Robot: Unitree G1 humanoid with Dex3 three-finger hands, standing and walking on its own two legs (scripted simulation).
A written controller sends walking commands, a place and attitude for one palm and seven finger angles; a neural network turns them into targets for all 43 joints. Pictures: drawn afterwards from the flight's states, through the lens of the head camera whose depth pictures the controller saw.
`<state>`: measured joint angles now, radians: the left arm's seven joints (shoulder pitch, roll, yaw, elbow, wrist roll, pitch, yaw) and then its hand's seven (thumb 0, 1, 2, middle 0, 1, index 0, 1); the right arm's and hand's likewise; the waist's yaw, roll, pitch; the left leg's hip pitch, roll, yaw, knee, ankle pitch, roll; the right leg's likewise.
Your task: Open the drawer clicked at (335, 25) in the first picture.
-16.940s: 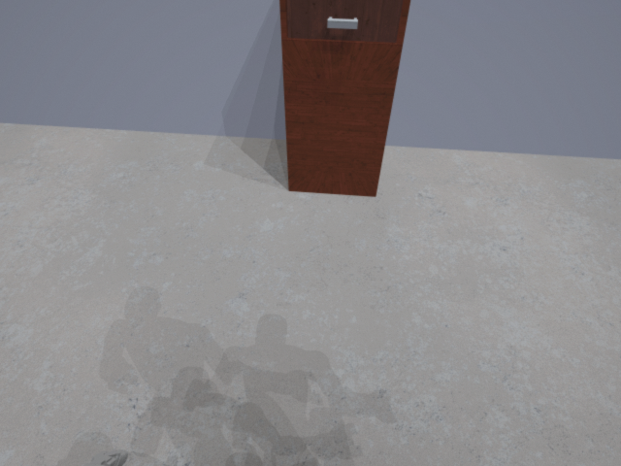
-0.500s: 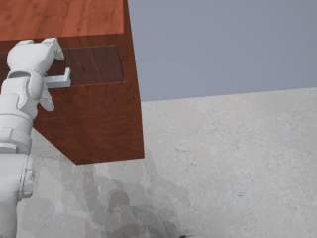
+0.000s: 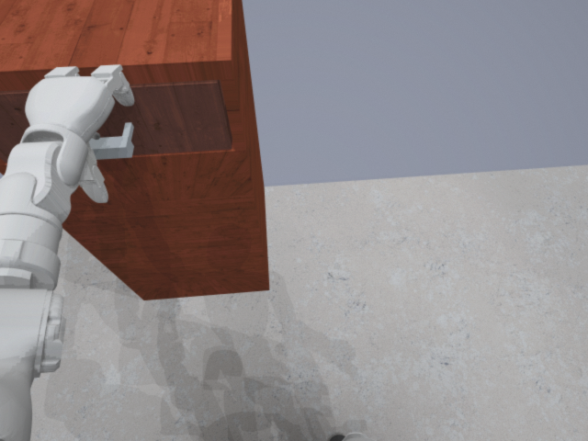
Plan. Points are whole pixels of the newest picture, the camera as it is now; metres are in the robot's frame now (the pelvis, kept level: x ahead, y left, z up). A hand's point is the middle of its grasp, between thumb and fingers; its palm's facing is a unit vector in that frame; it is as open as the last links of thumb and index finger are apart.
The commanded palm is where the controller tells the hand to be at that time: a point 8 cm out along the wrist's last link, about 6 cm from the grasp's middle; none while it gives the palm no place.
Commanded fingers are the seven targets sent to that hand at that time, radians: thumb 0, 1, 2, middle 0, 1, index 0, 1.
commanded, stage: re-aim the fingers above the handle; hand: left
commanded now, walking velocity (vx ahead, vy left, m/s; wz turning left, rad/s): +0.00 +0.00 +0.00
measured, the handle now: (98, 139) +0.55 +0.30 +0.05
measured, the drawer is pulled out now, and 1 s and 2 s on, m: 0.00 0.00 0.00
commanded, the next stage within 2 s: lower the fingers behind the handle in 1.82 s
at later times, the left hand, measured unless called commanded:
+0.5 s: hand (78, 141) +0.49 +0.28 +0.11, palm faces -0.01 -0.01 -1.00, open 13.8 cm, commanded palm +0.47 +0.28 +0.16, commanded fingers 0.00 -0.50 0.30 -0.30 -1.20 -0.30 -1.20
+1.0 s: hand (35, 144) +0.48 +0.33 +0.11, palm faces -0.05 +0.04 -1.00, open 13.8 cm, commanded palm +0.46 +0.30 +0.16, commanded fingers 0.00 -0.50 0.30 -0.30 -1.20 -0.30 -1.20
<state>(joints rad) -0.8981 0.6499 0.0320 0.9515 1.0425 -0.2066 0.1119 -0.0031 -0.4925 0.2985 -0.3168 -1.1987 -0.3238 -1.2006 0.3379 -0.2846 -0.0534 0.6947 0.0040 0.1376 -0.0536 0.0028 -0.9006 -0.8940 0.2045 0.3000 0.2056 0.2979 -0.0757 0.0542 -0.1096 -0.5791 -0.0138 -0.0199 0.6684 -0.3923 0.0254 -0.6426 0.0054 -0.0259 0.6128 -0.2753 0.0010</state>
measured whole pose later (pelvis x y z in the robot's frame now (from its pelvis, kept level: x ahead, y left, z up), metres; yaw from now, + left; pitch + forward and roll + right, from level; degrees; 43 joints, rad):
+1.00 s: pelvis +0.00 +0.01 +0.00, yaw -2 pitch +17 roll -1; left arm -0.85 0.76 0.11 1.01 1.06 -0.14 0.09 0.00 -0.49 0.30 -0.31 -1.20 -0.32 -1.20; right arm 0.33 -0.27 -0.03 0.68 0.02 0.16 -0.05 0.00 -0.90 -0.89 0.21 0.30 0.21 0.30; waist -0.06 0.07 -0.11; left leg -0.57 -0.01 0.02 0.66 -0.39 0.04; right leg -0.64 0.01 0.01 0.60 -0.26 0.02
